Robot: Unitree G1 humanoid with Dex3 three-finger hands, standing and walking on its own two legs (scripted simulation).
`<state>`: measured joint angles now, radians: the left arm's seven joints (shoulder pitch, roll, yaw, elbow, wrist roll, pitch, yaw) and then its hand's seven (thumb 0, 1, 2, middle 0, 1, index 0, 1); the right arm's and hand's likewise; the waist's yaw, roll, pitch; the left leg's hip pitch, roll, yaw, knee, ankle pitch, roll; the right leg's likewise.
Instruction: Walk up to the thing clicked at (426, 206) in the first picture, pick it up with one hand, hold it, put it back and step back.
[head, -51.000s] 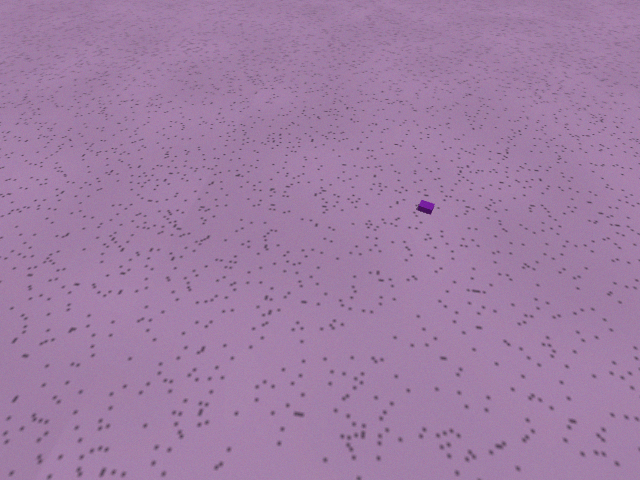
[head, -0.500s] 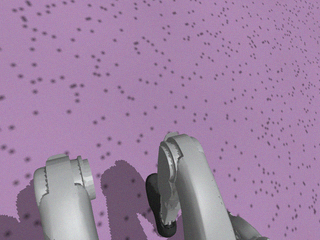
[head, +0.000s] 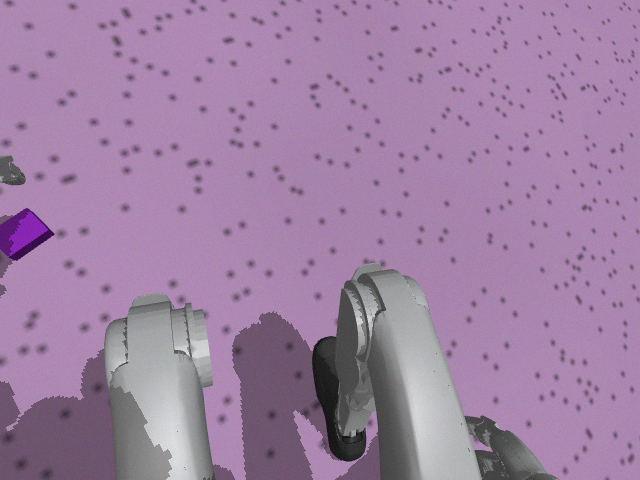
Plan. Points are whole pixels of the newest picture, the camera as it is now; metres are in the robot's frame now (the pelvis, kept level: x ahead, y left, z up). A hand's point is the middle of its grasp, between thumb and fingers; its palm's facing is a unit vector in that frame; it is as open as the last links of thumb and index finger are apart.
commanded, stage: withdraw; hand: left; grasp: from above
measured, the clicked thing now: (21, 234) +0.44 +0.36 -0.31
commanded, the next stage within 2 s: home in 0.08 s
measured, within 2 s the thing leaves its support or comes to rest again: neither
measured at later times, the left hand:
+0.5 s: hand out of the picture +0.41 +0.36 -0.09, palm faces -0.37 -0.21 -0.91, open 10.1 cm
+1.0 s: hand out of the picture +0.25 +0.25 +0.14, palm faces -0.03 -0.88 -0.47, open 7.4 cm
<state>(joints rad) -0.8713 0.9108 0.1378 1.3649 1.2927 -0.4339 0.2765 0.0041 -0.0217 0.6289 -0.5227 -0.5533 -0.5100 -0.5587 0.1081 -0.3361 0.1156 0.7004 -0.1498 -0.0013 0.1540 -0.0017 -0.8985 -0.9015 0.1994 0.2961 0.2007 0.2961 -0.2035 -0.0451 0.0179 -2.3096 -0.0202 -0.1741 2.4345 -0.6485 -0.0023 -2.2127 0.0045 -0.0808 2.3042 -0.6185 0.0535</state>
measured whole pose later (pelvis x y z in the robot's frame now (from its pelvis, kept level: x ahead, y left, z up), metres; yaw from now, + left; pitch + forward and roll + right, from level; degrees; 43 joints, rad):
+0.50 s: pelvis +0.01 +0.01 +0.04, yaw +2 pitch +35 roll -9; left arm -0.64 0.69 0.15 1.02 0.98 -0.13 0.22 0.00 0.33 0.75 -0.28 -0.41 -0.27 -0.41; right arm 0.18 -0.27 0.01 0.71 -0.07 -0.04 0.18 0.00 -0.90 -0.90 0.20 0.30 0.20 0.30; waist -0.13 0.07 -0.13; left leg -2.23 -0.01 -0.11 2.30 -0.69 0.02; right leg -2.15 -0.01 -0.04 2.19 -0.67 0.07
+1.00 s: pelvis +0.02 +0.00 +0.23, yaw +7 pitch +26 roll -5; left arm 0.08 0.38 0.07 0.19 0.19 0.23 0.02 0.01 0.89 0.90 -0.21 -0.30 -0.21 -0.30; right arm 0.06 -0.24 0.01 0.53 0.04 -0.06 -0.01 0.00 -0.90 -0.90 0.20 0.30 0.20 0.30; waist -0.04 0.03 -0.19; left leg -1.54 0.01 -0.09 1.69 -0.61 -0.01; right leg -1.49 -0.02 -0.05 1.62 -0.58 0.03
